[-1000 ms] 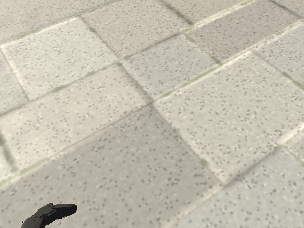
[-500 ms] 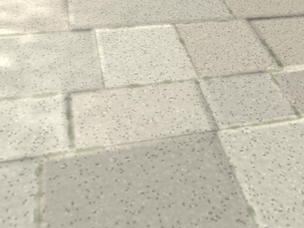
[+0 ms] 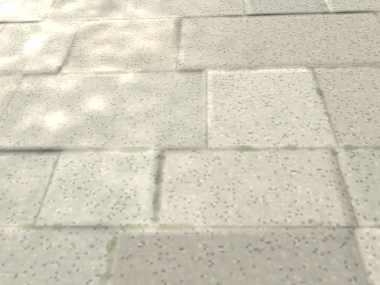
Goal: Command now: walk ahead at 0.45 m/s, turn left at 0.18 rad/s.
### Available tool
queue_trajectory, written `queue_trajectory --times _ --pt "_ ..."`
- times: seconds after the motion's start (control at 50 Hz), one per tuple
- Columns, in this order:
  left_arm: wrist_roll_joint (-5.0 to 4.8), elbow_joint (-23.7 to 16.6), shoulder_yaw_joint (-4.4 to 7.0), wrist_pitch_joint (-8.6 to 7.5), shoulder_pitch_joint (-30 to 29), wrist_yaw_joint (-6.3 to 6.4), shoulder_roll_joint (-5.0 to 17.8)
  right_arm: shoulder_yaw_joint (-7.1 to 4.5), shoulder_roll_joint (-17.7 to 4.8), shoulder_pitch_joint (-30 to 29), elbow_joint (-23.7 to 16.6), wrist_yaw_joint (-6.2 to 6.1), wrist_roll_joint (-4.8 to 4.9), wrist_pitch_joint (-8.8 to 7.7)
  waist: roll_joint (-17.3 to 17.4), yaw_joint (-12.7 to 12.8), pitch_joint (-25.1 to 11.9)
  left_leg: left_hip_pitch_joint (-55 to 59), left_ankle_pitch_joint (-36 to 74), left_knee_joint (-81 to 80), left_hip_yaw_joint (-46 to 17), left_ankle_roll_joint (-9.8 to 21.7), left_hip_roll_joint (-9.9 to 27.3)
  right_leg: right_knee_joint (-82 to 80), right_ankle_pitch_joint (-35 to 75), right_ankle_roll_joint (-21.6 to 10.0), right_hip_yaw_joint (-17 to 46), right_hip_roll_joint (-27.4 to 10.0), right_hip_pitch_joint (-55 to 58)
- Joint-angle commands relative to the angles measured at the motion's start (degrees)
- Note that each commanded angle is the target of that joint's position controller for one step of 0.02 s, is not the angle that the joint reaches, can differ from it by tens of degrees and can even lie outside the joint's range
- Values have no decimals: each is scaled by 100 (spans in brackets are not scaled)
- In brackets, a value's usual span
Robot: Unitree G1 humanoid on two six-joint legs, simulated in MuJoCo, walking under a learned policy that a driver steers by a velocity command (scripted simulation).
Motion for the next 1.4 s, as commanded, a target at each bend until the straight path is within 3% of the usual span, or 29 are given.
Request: queue_trajectory --times 0.02,0.12,0.2,0.24,0.28,0.3,0.32,0.34,0.36,0.38,0.42,0.5,0.62,0.72,0.74,0.76,0.78,0.8,0.84,0.88,0.94,1.04,1.1,1.12,1.14,1.16,1.2,1.26,1.4 --pt "-1 -243 109 -27 16 66 755 -97 -386 -626 -625 67 -65 -192 -1013 125 535 -1790 684 -214 37 -152 531 -1389 8 -936 1639 -1448 922" --pt "-82 -90 113 40 391 123 986 74 -14 -1468 -924 156 -24 -244 -874 369 548 -966 1766 -2041 472 -295 408 -1407 1494 -850 687 -1185 564" --pt "-145 61 106 120 761 121 1080 46 -125 -1877 -1076 260 47 -252 -869 401 661 -544 2021 -2735 489 -132 269 -1320 1834 -787 661 -1488 851" --pt "-147 94 129 178 777 137 1154 -12 -272 -1792 -1081 291 42 -256 -901 208 586 -231 1755 -2942 503 56 180 -1018 2641 -682 599 -1614 1168" --pt "-126 71 142 244 673 160 1223 -196 -606 -788 -802 251 -27 -237 -895 -438 -69 1312 1780 -3184 722 355 -117 297 4612 -459 267 -1368 1143" --pt "-54 -15 91 244 634 176 1118 -293 -838 29 -593 193 -87 -216 -788 -829 -654 2727 2374 -3109 475 545 195 1462 4354 -233 129 -1094 454" --pt "95 -230 -98 167 1076 153 519 -390 -1417 708 -512 134 -304 -183 521 -760 -1753 5121 3458 -2839 -1582 1280 1850 3757 1756 167 -149 -373 -1568" --pt "55 -7 -160 86 1467 104 457 -317 -1162 757 -441 164 -224 -129 1302 -659 -2621 5382 4084 -3506 -3284 1903 2619 5060 -2089 314 451 167 -2158" --pt "-101 -63 30 71 1110 81 1067 -191 -828 343 -498 189 -175 -93 701 -639 -1873 4593 4251 -3561 -2523 1679 2343 5469 -2005 287 674 -195 -2437" --pt "-168 -202 21 85 614 90 1024 -125 -633 -63 -493 189 -132 -94 430 -503 -1048 3778 4694 -3603 -1602 1486 2036 5317 -1744 286 415 -443 -2602" --pt "-59 -219 33 215 382 165 835 -49 -382 -640 -441 224 -127 -146 75 -130 -346 2440 4731 -4027 -747 1199 1494 4490 -1194 344 262 -773 -2244" --pt "47 -174 -46 450 593 251 430 -55 -392 -1062 -212 227 -241 -257 227 278 -299 1277 5079 -4443 -58 1271 1264 3281 -413 534 156 -729 -1186" --pt "25 -408 -45 522 -301 192 596 -78 -585 -922 239 95 -251 -107 210 -24 -261 1354 3384 -4583 174 1100 1287 1733 783 426 143 -654 -753" --pt "40 -788 86 598 -752 138 808 -191 -830 -796 453 -73 -26 138 124 -76 116 1832 2093 -3932 -9 881 1459 961 320 72 -88 -470 -972" --pt "57 -840 126 593 -731 134 897 -191 -766 -570 533 -109 -13 167 -51 -83 124 1863 1856 -3617 80 648 1305 571 1023 -68 80 -518 -795" --pt "50 -838 214 597 -568 168 1192 -176 -630 -335 526 -132 -121 151 -665 -226 -104 1621 1152 -2948 467 357 900 506 2152 -305 629 -887 -357" --pt "-69 -767 319 637 -347 219 1509 -99 -306 -377 323 -133 -221 109 -1715 -378 -306 543 -261 -1960 1170 -89 -13 187 1741 -1035 1797 -1471 391" --pt "-120 -665 330 611 335 195 1355 -69 -324 -1081 118 -118 -208 75 -1774 295 -381 -607 -1594 -1058 833 -207 -431 -450 112 -1666 3048 -1943 1078" --pt "-35 -705 258 390 320 186 1141 -152 -498 -1257 51 6 17 -11 -1272 242 -240 -1399 -1378 -25 -19 -91 31 -795 -1561 -1552 3353 -1922 1188" --pt "-91 -851 238 323 -82 234 1042 -211 -637 -1381 56 47 -41 -113 -1027 96 13 -1297 -634 -515 -15 -88 247 -983 -1577 -1258 2909 -1681 769" --pt "-54 -974 274 379 -199 315 1106 -157 -408 -1507 88 110 -97 -270 -1011 54 -37 -463 93 -1516 225 -260 60 -1013 -711 -1104 2223 -1181 284" --pt "-103 -1073 347 455 -46 306 1246 -101 -373 -1584 65 171 16 -335 -1129 80 -40 776 758 -2803 321 -386 -184 -809 -695 -1020 2132 -982 -435" --pt "-97 -1146 272 491 -94 281 990 -182 -513 -1017 239 129 43 -367 -1020 -293 -39 1961 1095 -3409 305 -291 -88 -312 -1292 -709 2237 -711 -1064" --pt "-76 -1194 194 473 -167 273 726 -245 -665 -491 367 81 32 -372 -859 -549 -136 2697 886 -3548 34 -160 286 306 -1579 -494 2047 -491 -1608" --pt "-34 -1252 49 447 -103 253 184 -323 -1003 257 493 13 -69 -353 149 -741 -500 3591 -157 -3959 -1225 199 1465 2161 -2034 -133 1271 47 -2363" --pt "-193 -1655 51 347 -66 248 262 -435 -1540 446 599 70 -209 -305 1422 -556 -266 3667 -2127 -4854 -3567 930 2528 3280 -2209 -86 778 259 -3699" --pt "-168 -1473 241 319 -104 229 990 -262 -811 -223 400 69 -74 -351 711 -436 476 3125 -2081 -4911 -2800 844 2172 4240 -1232 -34 852 -364 -4097" --pt "-94 -1384 195 292 -180 171 645 -141 -485 -382 472 83 -151 -367 413 -337 580 2633 -48 -5056 -1270 638 1524 4077 -168 36 749 -602 -3637" --pt "-48 -1837 -29 191 -1212 21 188 -166 -692 68 810 73 -25 -319 230 -559 579 2497 2059 -5189 74 793 1228 1988 1224 244 2 -641 -2977"
Keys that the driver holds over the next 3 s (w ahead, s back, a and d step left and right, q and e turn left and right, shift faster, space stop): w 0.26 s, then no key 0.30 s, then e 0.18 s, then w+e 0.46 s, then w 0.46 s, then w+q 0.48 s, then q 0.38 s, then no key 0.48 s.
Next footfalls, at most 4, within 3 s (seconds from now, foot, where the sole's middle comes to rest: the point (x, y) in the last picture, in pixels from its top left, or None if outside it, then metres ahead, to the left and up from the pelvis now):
0.30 left None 0.33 0.15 -0.78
0.74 right None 0.40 -0.07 -0.78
1.12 left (168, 283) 0.53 0.16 -0.78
1.58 right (264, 232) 0.73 -0.19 -0.78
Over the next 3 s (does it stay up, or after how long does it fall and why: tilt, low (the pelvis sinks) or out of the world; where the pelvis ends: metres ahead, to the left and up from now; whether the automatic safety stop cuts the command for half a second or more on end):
stays up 1.15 -0.16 -0.01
